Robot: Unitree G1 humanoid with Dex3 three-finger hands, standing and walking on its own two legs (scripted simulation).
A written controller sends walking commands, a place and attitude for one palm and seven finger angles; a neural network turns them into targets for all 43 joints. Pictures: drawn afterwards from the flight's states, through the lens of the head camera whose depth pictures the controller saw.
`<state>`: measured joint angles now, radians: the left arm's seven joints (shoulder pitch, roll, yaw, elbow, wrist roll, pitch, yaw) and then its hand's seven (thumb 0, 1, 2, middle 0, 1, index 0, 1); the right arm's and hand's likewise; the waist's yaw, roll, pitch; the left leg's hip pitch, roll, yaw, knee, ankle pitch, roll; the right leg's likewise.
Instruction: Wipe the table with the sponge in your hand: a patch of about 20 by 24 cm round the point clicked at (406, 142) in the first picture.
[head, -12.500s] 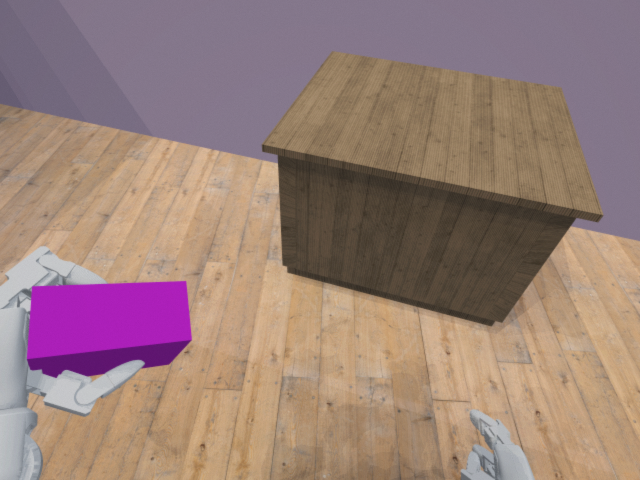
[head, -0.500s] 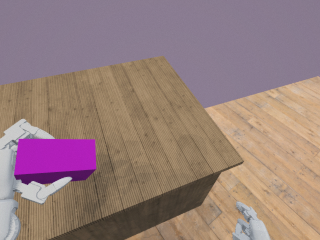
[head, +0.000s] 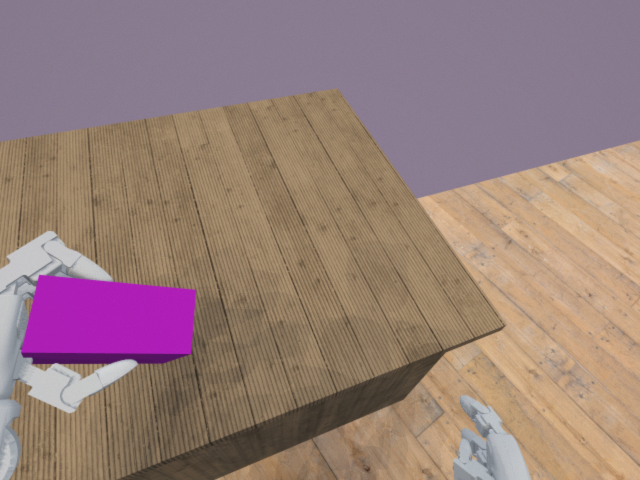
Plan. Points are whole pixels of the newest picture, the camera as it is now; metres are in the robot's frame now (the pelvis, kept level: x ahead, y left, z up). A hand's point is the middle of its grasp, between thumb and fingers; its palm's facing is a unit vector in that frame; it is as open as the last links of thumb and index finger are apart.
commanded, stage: come to a stop and stand still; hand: left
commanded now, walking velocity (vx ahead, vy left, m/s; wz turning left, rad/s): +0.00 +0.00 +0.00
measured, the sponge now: (134, 327) +0.23 +0.21 +0.12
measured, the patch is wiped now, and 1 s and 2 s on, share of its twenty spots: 0.00 0.00 0.00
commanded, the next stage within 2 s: look again from close up in 0.30 s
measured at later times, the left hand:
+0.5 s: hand (67, 311) +0.22 +0.25 +0.15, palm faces +0.36 -0.85 -0.39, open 10.2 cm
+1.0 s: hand (85, 331) +0.21 +0.23 +0.15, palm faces +0.33 -0.86 -0.38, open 10.2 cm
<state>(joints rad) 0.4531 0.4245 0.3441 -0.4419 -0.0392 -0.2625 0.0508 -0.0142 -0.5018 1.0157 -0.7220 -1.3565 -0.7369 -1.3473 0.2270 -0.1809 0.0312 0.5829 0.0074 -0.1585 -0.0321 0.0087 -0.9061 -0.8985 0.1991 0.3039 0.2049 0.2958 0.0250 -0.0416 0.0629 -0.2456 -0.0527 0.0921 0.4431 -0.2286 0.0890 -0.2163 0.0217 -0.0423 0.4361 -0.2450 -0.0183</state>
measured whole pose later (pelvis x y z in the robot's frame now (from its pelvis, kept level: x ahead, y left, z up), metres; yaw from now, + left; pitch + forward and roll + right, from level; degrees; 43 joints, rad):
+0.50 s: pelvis +0.00 +0.00 +0.00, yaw +0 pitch +1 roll -1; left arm 0.43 0.39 0.37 -0.47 -0.05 -0.20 0.09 -0.01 -0.50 1.02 -0.72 -1.36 -0.74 -1.35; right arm 0.19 -0.20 0.04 0.55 0.01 -0.12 -0.04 0.01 -0.91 -0.90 0.20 0.30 0.21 0.30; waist 0.03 -0.03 0.06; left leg -0.23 -0.04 0.08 0.44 -0.23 0.08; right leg -0.18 0.04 -0.05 0.38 -0.22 -0.02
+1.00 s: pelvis -0.01 -0.01 +0.00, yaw +0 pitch +0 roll -2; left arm 0.45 0.37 0.33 -0.46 -0.04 -0.19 0.10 -0.02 -0.50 1.02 -0.72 -1.36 -0.74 -1.35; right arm 0.21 -0.22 0.02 0.58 0.01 -0.13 -0.05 0.01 -0.91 -0.90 0.20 0.30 0.21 0.30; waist 0.01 -0.01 0.04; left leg -0.24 -0.02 0.08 0.42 -0.20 0.07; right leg -0.17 0.06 -0.05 0.35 -0.18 -0.04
